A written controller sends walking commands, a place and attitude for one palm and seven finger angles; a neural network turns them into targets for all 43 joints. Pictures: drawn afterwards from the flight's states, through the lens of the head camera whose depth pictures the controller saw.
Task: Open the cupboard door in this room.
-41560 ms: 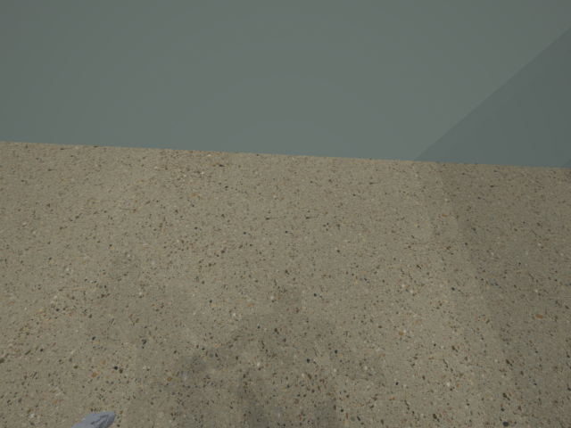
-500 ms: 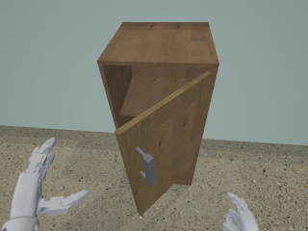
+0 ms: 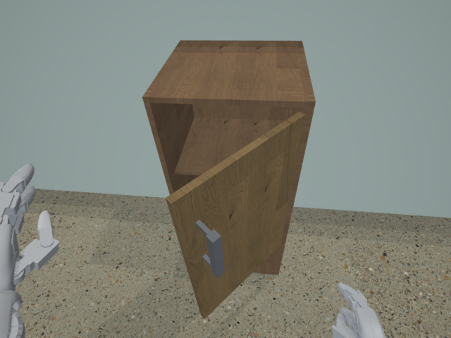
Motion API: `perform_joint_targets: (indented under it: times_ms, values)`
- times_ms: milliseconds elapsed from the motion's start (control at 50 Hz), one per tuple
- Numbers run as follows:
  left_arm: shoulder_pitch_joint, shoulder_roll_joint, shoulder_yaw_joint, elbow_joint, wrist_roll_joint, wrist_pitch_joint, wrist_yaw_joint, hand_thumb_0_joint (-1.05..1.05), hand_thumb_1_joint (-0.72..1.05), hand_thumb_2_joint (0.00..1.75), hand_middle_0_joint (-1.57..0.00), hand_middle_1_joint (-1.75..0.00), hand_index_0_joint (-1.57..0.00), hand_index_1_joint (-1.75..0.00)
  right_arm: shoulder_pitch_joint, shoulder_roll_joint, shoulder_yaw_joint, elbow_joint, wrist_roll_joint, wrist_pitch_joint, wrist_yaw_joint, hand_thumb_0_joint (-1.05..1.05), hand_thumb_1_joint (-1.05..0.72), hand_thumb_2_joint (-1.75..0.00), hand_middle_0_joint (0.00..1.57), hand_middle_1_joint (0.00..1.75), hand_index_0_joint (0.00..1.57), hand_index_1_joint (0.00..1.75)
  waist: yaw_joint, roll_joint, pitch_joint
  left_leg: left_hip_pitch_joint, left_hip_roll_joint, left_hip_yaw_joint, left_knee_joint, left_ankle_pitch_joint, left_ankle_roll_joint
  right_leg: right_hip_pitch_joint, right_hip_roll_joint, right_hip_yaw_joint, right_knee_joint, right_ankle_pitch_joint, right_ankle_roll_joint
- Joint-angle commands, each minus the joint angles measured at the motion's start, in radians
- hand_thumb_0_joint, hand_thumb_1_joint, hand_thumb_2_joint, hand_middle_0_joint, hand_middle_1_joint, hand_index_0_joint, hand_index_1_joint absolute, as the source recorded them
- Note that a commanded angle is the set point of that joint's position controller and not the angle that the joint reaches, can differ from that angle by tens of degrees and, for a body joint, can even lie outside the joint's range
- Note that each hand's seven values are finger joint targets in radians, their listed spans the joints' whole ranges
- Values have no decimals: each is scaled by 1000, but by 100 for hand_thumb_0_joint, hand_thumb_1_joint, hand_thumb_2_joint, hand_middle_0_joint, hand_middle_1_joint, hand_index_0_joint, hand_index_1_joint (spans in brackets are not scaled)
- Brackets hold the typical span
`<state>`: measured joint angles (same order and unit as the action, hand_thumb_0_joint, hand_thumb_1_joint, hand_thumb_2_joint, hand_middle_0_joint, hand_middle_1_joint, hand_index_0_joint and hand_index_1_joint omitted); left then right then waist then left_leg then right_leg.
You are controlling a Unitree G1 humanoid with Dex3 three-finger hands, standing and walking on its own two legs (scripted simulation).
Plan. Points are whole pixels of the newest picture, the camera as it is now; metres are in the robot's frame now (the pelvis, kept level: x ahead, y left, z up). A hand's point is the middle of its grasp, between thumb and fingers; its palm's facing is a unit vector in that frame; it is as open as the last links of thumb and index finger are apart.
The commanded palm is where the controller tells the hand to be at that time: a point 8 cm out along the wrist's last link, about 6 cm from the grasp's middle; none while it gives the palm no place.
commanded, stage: draw the hand back to the body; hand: left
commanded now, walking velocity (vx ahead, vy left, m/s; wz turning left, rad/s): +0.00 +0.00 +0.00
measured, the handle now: (209, 249) +0.31 +0.08 -0.05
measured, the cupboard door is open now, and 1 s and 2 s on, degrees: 49 49 49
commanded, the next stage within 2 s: step back with the hand held close in 0.22 s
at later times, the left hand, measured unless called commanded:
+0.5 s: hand (52, 247) +0.18 +0.26 +0.16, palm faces +0.43 -0.77 -0.47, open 7.4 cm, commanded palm +0.12 +0.30 +0.17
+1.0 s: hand (10, 296) +0.12 +0.28 +0.15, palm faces +0.41 -0.76 -0.50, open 7.4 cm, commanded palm +0.05 +0.32 +0.17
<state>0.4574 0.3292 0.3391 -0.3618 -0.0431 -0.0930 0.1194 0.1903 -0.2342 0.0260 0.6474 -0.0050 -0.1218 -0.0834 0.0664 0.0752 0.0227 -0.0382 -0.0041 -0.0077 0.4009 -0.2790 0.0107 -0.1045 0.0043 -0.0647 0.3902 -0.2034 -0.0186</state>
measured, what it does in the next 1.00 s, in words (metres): shifts its weight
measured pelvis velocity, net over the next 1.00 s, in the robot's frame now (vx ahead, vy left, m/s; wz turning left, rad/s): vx -0.08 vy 0.02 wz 0.01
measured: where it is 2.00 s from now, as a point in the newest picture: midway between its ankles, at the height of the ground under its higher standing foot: outside the picture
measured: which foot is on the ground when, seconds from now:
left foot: down 0.00-1.00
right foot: down 0.00-1.00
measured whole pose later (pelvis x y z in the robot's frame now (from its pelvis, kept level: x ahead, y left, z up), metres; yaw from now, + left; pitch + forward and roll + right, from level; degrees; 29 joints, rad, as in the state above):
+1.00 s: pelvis -0.08 +0.02 -0.01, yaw +1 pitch +0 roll -1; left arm 0.56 0.41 0.41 -0.49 -0.01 -0.19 0.15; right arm 0.20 -0.23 0.01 0.57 0.01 -0.04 -0.09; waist 0.00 0.01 0.03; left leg -0.33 -0.03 -0.01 0.54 -0.21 0.04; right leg -0.35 -0.01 -0.05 0.45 -0.12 0.01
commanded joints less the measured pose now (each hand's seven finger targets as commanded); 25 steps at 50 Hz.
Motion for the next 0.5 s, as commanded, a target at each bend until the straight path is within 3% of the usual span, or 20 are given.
perform_joint_targets:
  times_ms: [0, 60, 200, 240, 300, 320, 340, 360, 380, 400, 420, 480]
  values:
    - [-75, 192, 108, -210, -1, -60, 13, 0, 90, 90, -20, -30, -20, -30, -137, -90, -36, -161, -2, -52, -12, 0, -90, -90, 20, 30, 20, 30, 6, -28, -69, -79, 11, 8, -71, 243, 11, 85, -17, 29, -59, 143, 2]
    - [-86, 209, 121, -235, 1, -65, 16, 0, 90, 90, -20, -30, -20, -30, -142, -88, -35, -157, -3, -60, -15, 0, -90, -90, 20, 30, 20, 30, 7, 13, -76, -74, 9, 9, -73, 231, 9, 88, -18, 34, -66, 132, 1]
    - [-82, 190, 108, -215, 2, -69, 14, 0, 90, 90, -20, -30, -20, -30, -139, -86, -38, -144, -2, -72, -15, 0, -90, -90, 20, 30, 20, 30, 3, -7, -45, -68, 11, 11, -80, 228, 9, 70, -12, 35, -81, 123, 3]
    - [-82, 181, 102, -185, -2, -66, 10, 0, 90, 90, -20, -30, -20, -30, -141, -86, -39, -142, -2, -70, -15, 0, -90, -90, 20, 30, 20, 30, 1, -50, -16, -76, 13, 8, -86, 207, 10, 59, -11, 34, -91, 101, 6]
    - [-81, 183, 104, -195, -1, -72, 7, 0, 90, 90, -20, -30, -20, -30, -141, -86, -41, -141, -3, -71, -12, 0, -90, -90, 20, 30, 20, 30, 5, -18, -43, -66, 11, 11, -85, 207, 11, 69, -12, 39, -91, 100, 5]
    - [-178, 216, 113, -259, 1, -79, 12, 0, 90, 90, -20, -30, -20, -30, -152, -91, -38, -142, -3, -76, -14, 0, -90, -90, 20, 30, 20, 30, 2, 5, -69, -55, 6, 9, -83, 210, 12, 81, -16, 43, -93, 109, 3]
    - [-195, 305, 218, -259, 7, -107, 20, 0, 90, 90, -20, -30, -20, -30, -132, -114, -40, -176, 8, -49, -14, 0, -90, -90, 20, 30, 20, 30, -48, -46, 38, -155, 25, -25, -41, 149, 24, -39, -56, 107, -140, 112, 8]
    - [-87, 236, 174, -172, 9, -105, 10, 0, 90, 90, -20, -30, -20, -30, -126, -106, -46, -160, 1, -29, -11, 0, -90, -90, 20, 30, 20, 30, -48, -91, 17, -149, 21, -31, -22, 143, 23, -48, -73, 98, -148, 95, 4]
    - [-41, 218, 153, -185, 8, -106, 5, 0, 90, 90, -20, -30, -20, -30, -128, -111, -49, -172, 0, -16, -6, 0, -90, -90, 20, 30, 20, 30, -50, -96, -9, -142, 19, -22, -8, 146, 22, -64, -81, 98, -148, 82, 4]
    - [-14, 214, 150, -202, 7, -112, 5, 0, 90, 90, -20, -30, -20, -30, -131, -110, -51, -176, -3, -7, -5, 0, -90, -90, 20, 30, 20, 30, -52, -84, -30, -146, 19, -20, -2, 158, 20, -63, -87, 90, -140, 91, 4]
    - [-3, 219, 156, -233, 7, -122, 6, 0, 90, 90, -20, -30, -20, -30, -132, -117, -55, -179, -5, -2, -6, 0, -90, -90, 20, 30, 20, 30, -51, -31, -60, -154, 21, -23, -7, 197, 18, -36, -88, 78, -110, 151, -1]
    - [56, 225, 163, -269, 0, -128, 14, 0, 90, 90, -20, -30, -20, -30, -125, -119, -61, -196, 0, 16, -10, 0, -90, -90, 20, 30, 20, 30, -55, -7, -147, -157, 34, -27, -10, 285, 11, 4, -78, 64, -50, 240, 5]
